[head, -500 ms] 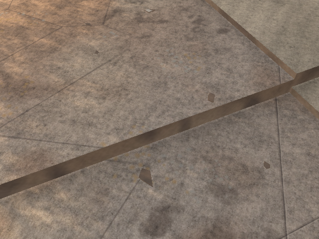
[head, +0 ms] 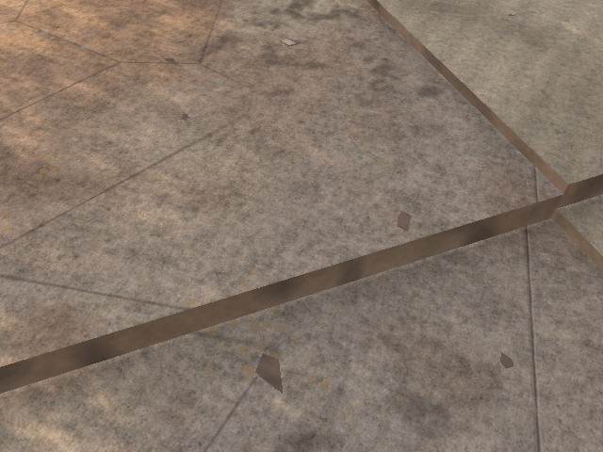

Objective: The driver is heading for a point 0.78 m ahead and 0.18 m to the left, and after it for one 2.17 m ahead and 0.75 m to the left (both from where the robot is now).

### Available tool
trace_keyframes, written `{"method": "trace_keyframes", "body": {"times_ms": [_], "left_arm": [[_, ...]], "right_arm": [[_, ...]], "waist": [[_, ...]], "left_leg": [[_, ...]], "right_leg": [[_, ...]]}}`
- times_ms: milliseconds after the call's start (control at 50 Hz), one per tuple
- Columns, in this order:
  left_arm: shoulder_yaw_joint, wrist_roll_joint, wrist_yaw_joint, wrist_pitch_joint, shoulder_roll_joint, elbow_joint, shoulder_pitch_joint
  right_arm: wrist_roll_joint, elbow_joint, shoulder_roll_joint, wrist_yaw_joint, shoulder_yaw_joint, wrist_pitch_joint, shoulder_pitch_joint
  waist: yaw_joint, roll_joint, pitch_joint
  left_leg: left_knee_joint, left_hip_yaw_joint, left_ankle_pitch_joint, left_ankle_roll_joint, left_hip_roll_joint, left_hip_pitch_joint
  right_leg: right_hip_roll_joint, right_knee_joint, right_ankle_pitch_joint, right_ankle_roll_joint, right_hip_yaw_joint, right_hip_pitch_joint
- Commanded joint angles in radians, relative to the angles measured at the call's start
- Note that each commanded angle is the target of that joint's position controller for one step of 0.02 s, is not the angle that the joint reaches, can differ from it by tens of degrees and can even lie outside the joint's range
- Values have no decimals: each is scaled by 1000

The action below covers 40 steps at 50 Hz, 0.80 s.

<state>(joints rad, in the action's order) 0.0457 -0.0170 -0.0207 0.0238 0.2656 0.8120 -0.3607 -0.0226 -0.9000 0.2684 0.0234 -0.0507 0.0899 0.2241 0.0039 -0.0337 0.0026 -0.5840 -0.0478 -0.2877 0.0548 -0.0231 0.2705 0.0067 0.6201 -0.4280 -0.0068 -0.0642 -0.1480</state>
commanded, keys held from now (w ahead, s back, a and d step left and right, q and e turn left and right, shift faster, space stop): w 0.40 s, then w+q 0.60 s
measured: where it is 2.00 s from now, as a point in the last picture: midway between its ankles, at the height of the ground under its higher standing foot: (275, 280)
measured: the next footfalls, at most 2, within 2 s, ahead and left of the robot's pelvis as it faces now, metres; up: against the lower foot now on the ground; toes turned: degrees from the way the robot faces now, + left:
right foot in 0.44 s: +0.39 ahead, -0.13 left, +0.00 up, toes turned -1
left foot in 0.98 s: +0.62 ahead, +0.11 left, +0.00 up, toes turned +22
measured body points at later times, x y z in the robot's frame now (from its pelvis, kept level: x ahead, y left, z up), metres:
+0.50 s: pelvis +0.24 -0.04 -0.01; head +0.28 -0.05 +0.44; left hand +0.46 +0.19 -0.09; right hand +0.18 -0.30 -0.15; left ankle +0.03 +0.09 -0.67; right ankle +0.35 -0.12 -0.73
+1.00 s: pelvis +0.50 +0.01 -0.01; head +0.53 +0.03 +0.44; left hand +0.40 +0.24 -0.16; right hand +0.76 -0.16 -0.11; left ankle +0.58 +0.10 -0.73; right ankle +0.36 -0.13 -0.72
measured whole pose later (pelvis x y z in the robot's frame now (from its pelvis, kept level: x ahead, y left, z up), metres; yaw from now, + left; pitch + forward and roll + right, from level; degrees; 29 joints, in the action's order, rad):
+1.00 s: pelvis +0.50 +0.01 -0.01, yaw +17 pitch +1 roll -1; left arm 0.04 0.03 -0.02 0.07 0.23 0.97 -0.39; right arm 0.05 -0.80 0.23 0.06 -0.04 0.03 0.03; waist 0.04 -0.01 -0.06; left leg -0.57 -0.12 -0.15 0.14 -0.02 0.46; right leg 0.06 0.50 -0.48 0.01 0.31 0.06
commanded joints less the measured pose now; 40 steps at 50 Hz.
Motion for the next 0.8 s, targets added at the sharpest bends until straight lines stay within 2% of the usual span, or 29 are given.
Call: {"method": "trace_keyframes", "body": {"times_ms": [20,40,60,80,100,120,180,240,300,360,380,400,420,440,460,480,500,520,540,560,580,620,660,740,800], "left_arm": [[22,-11,-7,58,106,-157,168],[27,-25,1,69,115,-143,142],[25,-25,6,75,103,-131,138],[28,-17,11,78,102,-132,163],[33,-6,18,76,102,-133,177],[30,-2,26,73,87,-133,174],[17,5,38,63,48,-158,239],[0,0,45,69,23,-197,351],[-1,-8,56,74,38,-221,427],[6,-10,67,79,66,-237,449],[-4,88,69,42,54,-211,409],[5,95,62,29,64,-189,332],[20,91,49,29,95,-142,180],[37,98,36,38,140,-95,7],[60,115,22,44,249,-87,-115],[68,75,26,32,274,-73,-112],[54,53,28,28,209,-78,5],[30,47,28,35,124,-81,91],[19,49,29,43,83,-70,126],[14,45,25,52,66,-52,128],[12,46,24,61,59,-38,125],[15,40,27,83,62,-16,100],[21,37,24,93,76,5,80],[18,40,19,91,65,44,27],[21,40,13,91,83,68,-4]], "right_arm": [[13,-25,199,4,-48,19,258],[15,-8,153,0,-34,22,201],[17,8,137,-3,-29,22,162],[16,14,121,-3,-21,19,137],[20,15,92,-4,-8,14,129],[23,12,87,-4,-4,7,138],[18,3,120,-16,-6,-5,168],[18,0,149,-31,-7,-12,178],[9,-16,162,-34,-11,-13,223],[0,-27,166,-34,-17,-19,227],[54,-51,119,-21,-5,-14,239],[54,-55,129,-17,-9,-12,244],[48,-60,149,-18,-14,-15,241],[43,-53,154,-21,-15,-15,237],[25,-6,50,-16,8,-15,297],[13,-16,71,-17,-2,-18,363],[33,-10,135,-20,-20,-27,269],[35,2,118,-12,-17,-26,196],[33,-1,85,-7,-11,-28,182],[48,-7,76,-3,-12,-40,189],[58,-21,60,3,-9,-55,214],[56,-11,41,11,-9,-70,189],[57,18,35,20,-10,-77,111],[55,64,16,36,-4,-74,-24],[55,104,-2,50,8,-67,-140]], "waist": [[-130,257,11],[-93,178,-39],[-74,129,-45],[-66,99,-73],[-59,100,-71],[-54,121,-62],[-62,103,-71],[-86,108,-96],[-101,117,-125],[-73,119,-129],[-57,131,-113],[-28,168,-73],[48,155,10],[129,122,113],[129,-97,297],[100,-247,419],[63,-112,236],[40,-56,93],[12,-44,30],[-10,-67,1],[-27,-69,-1],[-37,-52,-12],[-35,-46,-47],[-13,-22,-87],[15,-23,-101]], "left_leg": [[379,743,-92,261,398,-471],[363,648,-68,237,381,-448],[367,558,-67,205,345,-431],[386,484,-1,182,323,-401],[402,403,84,155,286,-369],[414,344,159,145,258,-345],[441,234,329,150,228,-302],[472,160,328,135,199,-223],[491,149,291,135,224,-212],[446,143,377,113,271,-304],[409,101,518,90,230,-290],[306,90,724,72,226,-282],[122,74,855,52,201,-258],[-113,57,721,35,159,-134],[-476,12,222,10,63,109],[-694,98,-249,12,-58,260],[-730,147,-155,29,22,324],[-677,127,-68,34,64,320],[-612,121,-23,32,93,283],[-569,119,-12,26,110,240],[-567,109,-5,21,111,199],[-555,102,24,18,115,221],[-518,100,92,9,132,310],[-347,74,233,-9,132,402],[-180,11,316,-5,118,357]], "right_leg": [[-56,476,-142,5,-30,-612],[-3,553,-82,-18,-61,-663],[37,557,10,-36,-44,-683],[69,524,85,-43,-29,-699],[91,488,145,-43,-14,-664],[95,456,183,-34,7,-629],[90,317,260,7,59,-615],[67,91,401,24,87,-530],[42,-29,485,17,93,-462],[39,-90,456,-27,69,-457],[3,-88,401,-51,148,-354],[-29,-74,349,-75,158,-231],[-55,-92,307,-104,154,-51],[9,-95,286,-131,88,180],[327,-122,153,-183,-280,452],[459,-322,71,-263,-676,489],[398,-347,-14,-226,-533,331],[345,-379,16,-202,-374,168],[297,-418,107,-169,-256,67],[263,-439,187,-151,-170,-1],[252,-455,239,-147,-115,-43],[253,-490,291,-161,-53,-56],[260,-528,279,-170,0,-39],[238,-539,351,-164,118,19],[230,-531,415,-151,200,42]]}}
Velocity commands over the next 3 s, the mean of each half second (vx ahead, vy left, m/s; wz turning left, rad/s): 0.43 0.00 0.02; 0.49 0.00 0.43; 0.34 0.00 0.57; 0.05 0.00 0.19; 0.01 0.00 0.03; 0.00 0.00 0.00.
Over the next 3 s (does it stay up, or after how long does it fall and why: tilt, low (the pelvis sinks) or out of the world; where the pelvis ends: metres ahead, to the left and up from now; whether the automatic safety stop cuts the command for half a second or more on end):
stays up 1.06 0.13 0.11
